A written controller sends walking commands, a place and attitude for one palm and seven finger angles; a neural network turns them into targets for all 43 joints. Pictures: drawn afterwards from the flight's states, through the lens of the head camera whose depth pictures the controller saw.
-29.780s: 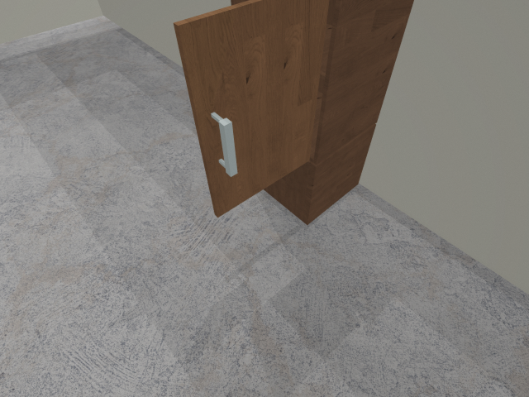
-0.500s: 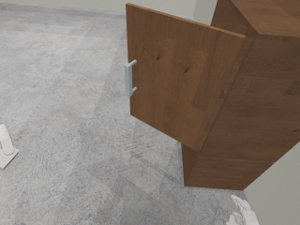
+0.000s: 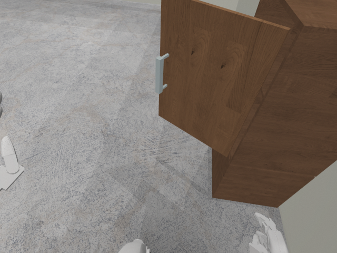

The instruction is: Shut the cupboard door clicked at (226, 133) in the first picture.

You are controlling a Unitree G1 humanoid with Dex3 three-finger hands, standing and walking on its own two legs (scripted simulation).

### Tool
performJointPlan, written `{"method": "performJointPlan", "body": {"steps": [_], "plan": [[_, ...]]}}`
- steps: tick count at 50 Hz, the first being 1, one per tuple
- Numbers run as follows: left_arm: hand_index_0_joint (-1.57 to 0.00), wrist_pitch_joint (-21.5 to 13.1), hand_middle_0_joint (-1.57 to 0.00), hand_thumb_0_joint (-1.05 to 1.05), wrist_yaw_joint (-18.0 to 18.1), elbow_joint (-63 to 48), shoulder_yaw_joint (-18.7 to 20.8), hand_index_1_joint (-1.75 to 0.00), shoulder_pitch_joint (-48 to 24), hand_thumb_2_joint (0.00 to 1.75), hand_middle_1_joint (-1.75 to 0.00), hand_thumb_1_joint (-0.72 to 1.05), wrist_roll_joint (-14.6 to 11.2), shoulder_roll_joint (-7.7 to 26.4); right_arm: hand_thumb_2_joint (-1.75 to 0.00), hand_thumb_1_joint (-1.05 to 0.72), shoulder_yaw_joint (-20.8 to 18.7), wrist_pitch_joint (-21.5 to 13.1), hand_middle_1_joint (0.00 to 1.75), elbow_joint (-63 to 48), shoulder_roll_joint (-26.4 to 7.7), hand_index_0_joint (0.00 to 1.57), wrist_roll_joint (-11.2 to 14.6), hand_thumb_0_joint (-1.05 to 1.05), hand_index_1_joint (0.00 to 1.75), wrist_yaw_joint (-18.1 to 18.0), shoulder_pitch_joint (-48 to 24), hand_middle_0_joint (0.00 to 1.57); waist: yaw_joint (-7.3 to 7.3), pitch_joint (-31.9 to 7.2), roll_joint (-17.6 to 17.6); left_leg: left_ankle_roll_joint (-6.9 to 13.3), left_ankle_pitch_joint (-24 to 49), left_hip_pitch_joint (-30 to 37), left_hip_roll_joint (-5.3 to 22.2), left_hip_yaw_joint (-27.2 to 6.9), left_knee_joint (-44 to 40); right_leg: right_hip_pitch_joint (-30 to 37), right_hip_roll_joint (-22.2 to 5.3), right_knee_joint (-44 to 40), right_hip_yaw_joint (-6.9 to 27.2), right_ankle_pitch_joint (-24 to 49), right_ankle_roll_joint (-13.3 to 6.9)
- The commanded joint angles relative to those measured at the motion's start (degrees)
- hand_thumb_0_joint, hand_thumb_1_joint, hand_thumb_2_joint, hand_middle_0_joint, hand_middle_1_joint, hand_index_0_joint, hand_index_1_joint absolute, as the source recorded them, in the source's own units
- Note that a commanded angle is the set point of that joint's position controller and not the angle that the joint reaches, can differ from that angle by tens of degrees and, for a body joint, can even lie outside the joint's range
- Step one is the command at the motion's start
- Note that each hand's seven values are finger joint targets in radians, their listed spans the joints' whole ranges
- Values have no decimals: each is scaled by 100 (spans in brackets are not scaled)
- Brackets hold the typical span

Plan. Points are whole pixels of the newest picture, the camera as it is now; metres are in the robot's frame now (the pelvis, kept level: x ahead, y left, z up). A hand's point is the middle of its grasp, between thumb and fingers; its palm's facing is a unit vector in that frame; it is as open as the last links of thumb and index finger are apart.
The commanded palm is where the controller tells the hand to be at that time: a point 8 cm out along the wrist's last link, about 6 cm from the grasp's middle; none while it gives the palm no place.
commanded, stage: step back with the hand held close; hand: left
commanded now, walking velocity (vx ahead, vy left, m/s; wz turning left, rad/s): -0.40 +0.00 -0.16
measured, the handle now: (162, 74) +0.79 +0.07 -0.02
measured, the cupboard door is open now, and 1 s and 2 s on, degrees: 60 60 60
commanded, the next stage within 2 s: stop stepping back and stand still in 0.46 s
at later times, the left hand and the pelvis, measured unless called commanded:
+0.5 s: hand out of the picture +0.13 +0.26 +0.21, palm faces +0.39 -0.86 -0.32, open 7.5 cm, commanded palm +0.07 +0.31 +0.20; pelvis -0.10 +0.02 +0.01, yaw -6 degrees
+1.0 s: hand out of the picture +0.04 +0.30 +0.20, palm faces +0.39 -0.86 -0.32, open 7.4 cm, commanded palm -0.04 +0.33 +0.20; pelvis -0.23 +0.06 +0.01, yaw -10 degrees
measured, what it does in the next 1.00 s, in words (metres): walks backwards: right foot, then left foot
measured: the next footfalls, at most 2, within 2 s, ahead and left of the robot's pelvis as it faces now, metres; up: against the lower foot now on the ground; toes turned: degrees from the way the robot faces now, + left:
right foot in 0.34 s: -0.13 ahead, -0.13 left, +0.00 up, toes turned +0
left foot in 0.88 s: -0.14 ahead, +0.17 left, +0.00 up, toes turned -7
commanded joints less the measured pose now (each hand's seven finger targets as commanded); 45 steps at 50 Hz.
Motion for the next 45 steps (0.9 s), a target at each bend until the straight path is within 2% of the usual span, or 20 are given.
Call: {"method": "performJointPlan", "body": {"steps": [1,3,5,6,10,13,17,18,20,22,24,28,30,32,33,34,37,42,44,45], "plan": [[-20,-253,-20,0,254,-1115,883,-30,-632,90,-30,90,-15,1473,-90,-90,-233,-146,30,-782,-604,20,-40,0,30,-104,-323,20,-237,-569,-530,67,-126,1767,141,-351,-221,-1351,-1175,-1948,1181,-1385,-559],[-20,-283,-20,0,223,-939,819,-30,-578,90,-30,90,-36,1251,-90,-90,-213,-145,30,-883,-720,20,-22,0,30,-184,-326,20,-248,-206,511,327,-910,763,725,-1055,-1837,-727,-301,-890,526,-1319,-193],[-20,-340,-20,0,205,-758,1034,-30,-558,90,-30,90,28,1181,-90,-90,-276,-258,30,-934,-781,20,-34,0,30,-237,-547,20,-108,-514,2110,861,-2454,-1208,2085,-2192,-3419,1350,479,1784,-199,-812,87],[-20,-326,-20,0,163,-768,1052,-30,-586,90,-30,90,22,1267,-90,-90,-283,-298,30,-932,-662,20,-56,0,30,-229,-557,20,-92,-696,1882,891,-2043,-1246,2200,-2263,-3515,1492,460,2486,-78,-1120,68],[-20,-237,-20,0,86,-757,981,-30,105,90,-30,90,-216,1111,-90,-90,-474,-453,30,-929,-707,20,110,0,30,-14,-626,20,92,-1291,1424,410,-959,270,1816,-557,-2628,1163,298,1464,-492,-1706,-113],[-20,-219,-20,0,-11,-1184,741,-30,166,90,-30,90,-297,1061,-90,-90,-270,-502,30,-931,-647,20,81,0,30,33,-620,20,49,-994,1532,101,-915,765,1661,-258,-2594,1017,168,-221,-622,-1632,-152],[-20,-378,-20,0,119,-1656,685,-30,-1149,90,-30,90,-143,1427,-90,-90,-140,-505,30,-640,-402,20,-67,0,30,-21,-452,20,-99,-883,-441,-392,298,2312,685,306,-467,-734,-1373,-2204,1751,-305,-811],[-20,-450,-20,0,208,-1617,810,-30,-1577,90,-30,90,-37,1670,-90,-90,-99,-549,30,-568,-385,20,-115,0,30,-81,-441,20,-106,-939,-431,-368,715,2492,651,395,-457,-587,-1570,-2144,1709,1143,-817],[-20,-299,-20,0,168,-1531,572,-30,-1886,90,-30,90,-37,1477,-90,-90,-242,-523,30,-563,-482,20,46,0,30,-167,-497,20,-213,-1377,-726,-190,2356,2999,517,368,-596,-226,-927,-1262,909,2973,-204],[-20,-133,-20,0,98,-1269,780,-30,-1682,90,-30,90,-55,1600,-90,-90,-211,-409,30,-596,-481,20,24,0,30,-275,-537,20,-177,-1442,83,-150,3790,3269,694,333,-1049,-88,-354,-879,253,2844,34],[-20,-168,-20,0,-70,-664,623,-30,-1528,90,-30,90,-68,1229,-90,-90,-244,-356,30,-624,-618,20,92,0,30,-211,-578,20,-202,-827,1111,-39,3146,2315,1145,-10,-2095,565,215,-374,-38,950,82],[-20,-54,-20,0,-287,-153,1017,-30,-42,90,-30,90,-216,1113,-90,-90,-303,-134,30,-1038,-816,20,-66,0,30,-17,-860,20,87,-672,2056,100,-1981,-599,1813,-651,-3758,2212,653,714,-718,-1463,-188],[-20,-8,-20,0,-299,-380,1059,-30,738,90,-30,90,-346,1089,-90,-90,-317,-68,30,-1230,-707,20,25,0,30,86,-728,20,175,-1007,1758,-211,-2031,-365,1137,253,-2979,2208,592,105,-1167,-1634,-313],[-20,2,-20,0,-233,-1256,1195,-30,1134,90,-30,90,-375,1450,-90,-90,-286,-97,30,-1404,-519,20,126,0,30,135,-623,20,121,-1280,340,-462,-1010,703,235,902,-764,960,-266,-1534,-227,-2273,-559],[-20,4,-20,0,-166,-1767,1318,-30,1011,90,-30,90,-327,1794,-90,-90,-246,-79,30,-1340,-436,20,103,0,30,138,-486,20,97,-1020,-1227,-460,-448,855,-127,596,1284,-429,-1680,-2773,1849,-3237,-982],[-20,-6,-20,0,-59,-2128,1374,-30,601,90,-30,90,-245,1938,-90,-90,-207,-49,30,-1186,-528,20,40,0,30,140,-347,20,85,-587,-1357,-351,-352,-20,-138,-15,2552,-704,-2307,-3059,2455,-3148,-1346],[-20,126,-20,0,143,-1815,1062,-30,-205,90,-30,90,-145,1589,-90,-90,-121,-161,30,-980,-468,20,-26,0,30,-31,-51,20,-283,-513,-761,-174,-155,514,506,-427,2023,-760,-1730,-2517,1360,-3085,-1069],[-20,95,-20,0,322,-330,373,-30,-1853,90,-30,90,80,1137,-90,-90,-172,-549,30,-415,-816,20,-95,0,30,-311,76,20,-264,-54,629,77,-186,1696,260,96,-1415,-89,-903,-1126,236,-1918,-563],[-20,83,-20,0,294,-263,172,-30,-2027,90,-30,90,110,900,-90,-90,-206,-613,30,-594,-1011,20,20,0,30,-326,91,20,-191,177,1955,673,-1692,1596,1492,-2034,-2731,-463,-112,529,-348,-1511,-157],[-20,99,-20,0,261,-287,231,-30,-1896,90,-30,90,157,961,-90,-90,-183,-623,30,-711,-918,20,60,0,30,-287,46,20,-181,313,1748,836,-1625,1502,1876,-2427,-3016,-657,-24,1129,-510,-1317,-82]]}}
